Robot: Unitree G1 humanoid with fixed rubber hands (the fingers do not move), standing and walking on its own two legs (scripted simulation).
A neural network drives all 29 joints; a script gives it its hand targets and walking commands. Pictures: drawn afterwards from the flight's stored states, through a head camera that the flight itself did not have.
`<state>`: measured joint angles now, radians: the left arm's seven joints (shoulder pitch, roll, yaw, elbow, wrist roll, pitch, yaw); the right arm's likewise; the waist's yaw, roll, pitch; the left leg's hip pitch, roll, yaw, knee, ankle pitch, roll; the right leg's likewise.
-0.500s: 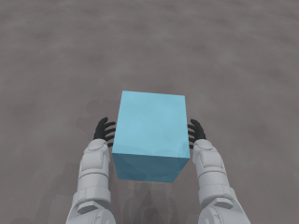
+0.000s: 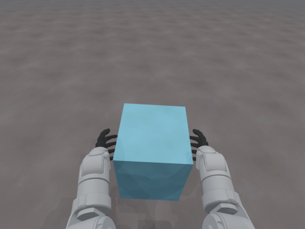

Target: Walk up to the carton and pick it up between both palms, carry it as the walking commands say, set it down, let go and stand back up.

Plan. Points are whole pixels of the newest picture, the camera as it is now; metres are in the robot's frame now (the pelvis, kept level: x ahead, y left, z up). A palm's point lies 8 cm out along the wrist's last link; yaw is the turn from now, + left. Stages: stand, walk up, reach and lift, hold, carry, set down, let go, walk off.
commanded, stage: reach and lift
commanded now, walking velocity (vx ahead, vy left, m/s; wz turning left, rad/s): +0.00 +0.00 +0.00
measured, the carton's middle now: (152, 153) +0.37 +0.01 -0.02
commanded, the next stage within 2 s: hold in 0.98 s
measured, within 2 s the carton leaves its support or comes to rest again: neither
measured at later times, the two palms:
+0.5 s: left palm (100, 149) +0.32 +0.15 +0.07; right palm (201, 148) +0.32 -0.13 +0.07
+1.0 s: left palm (99, 153) +0.30 +0.15 +0.07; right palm (202, 154) +0.30 -0.13 +0.06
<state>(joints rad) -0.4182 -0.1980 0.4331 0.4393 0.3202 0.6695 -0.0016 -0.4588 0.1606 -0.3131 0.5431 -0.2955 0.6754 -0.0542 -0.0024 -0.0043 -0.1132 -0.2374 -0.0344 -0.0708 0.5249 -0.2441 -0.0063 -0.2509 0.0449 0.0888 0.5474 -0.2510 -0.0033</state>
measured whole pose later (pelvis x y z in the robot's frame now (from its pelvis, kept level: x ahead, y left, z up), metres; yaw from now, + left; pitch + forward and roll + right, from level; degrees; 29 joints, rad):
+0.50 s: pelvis +0.01 +0.00 +0.01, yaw +0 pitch -4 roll +0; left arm -0.41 -0.20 0.40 0.39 0.32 0.72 0.00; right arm -0.46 0.16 -0.31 0.50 -0.30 0.73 -0.04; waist 0.00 0.00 -0.08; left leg -0.17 -0.03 -0.07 0.47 -0.23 0.00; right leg -0.17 0.04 0.09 0.48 -0.23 0.00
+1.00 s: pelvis +0.00 +0.00 +0.01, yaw +0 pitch -5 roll +0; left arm -0.39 -0.19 0.36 0.37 0.32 0.75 0.00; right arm -0.41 0.16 -0.27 0.46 -0.30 0.75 -0.04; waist 0.00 0.00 -0.07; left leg -0.15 -0.03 -0.08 0.44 -0.21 0.00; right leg -0.15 0.04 0.09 0.45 -0.21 0.00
